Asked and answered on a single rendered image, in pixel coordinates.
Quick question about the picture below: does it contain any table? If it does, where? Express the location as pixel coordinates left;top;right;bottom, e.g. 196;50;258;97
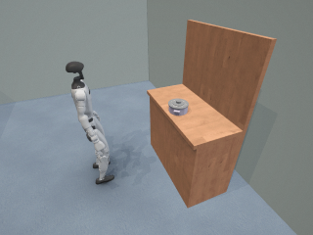
147;20;277;208

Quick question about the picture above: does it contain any robot right hand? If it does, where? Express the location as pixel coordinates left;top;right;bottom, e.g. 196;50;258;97
94;140;109;157

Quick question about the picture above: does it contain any pot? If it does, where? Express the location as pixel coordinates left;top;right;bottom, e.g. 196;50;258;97
168;106;188;116

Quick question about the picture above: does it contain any right robot forearm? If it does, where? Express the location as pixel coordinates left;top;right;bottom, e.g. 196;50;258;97
80;117;100;144

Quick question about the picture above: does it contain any lid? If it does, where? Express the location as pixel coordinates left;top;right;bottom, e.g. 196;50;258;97
168;98;189;110

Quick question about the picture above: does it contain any left robot foot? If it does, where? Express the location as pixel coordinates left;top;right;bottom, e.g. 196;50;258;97
93;161;111;168

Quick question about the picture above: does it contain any robot left shin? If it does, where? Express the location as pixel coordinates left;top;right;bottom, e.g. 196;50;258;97
95;151;99;165

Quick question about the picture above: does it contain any robot left hand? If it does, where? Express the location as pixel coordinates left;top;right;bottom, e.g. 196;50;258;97
92;111;101;121

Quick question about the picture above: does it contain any right robot upper arm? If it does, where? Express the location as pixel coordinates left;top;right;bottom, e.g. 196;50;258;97
75;89;89;122

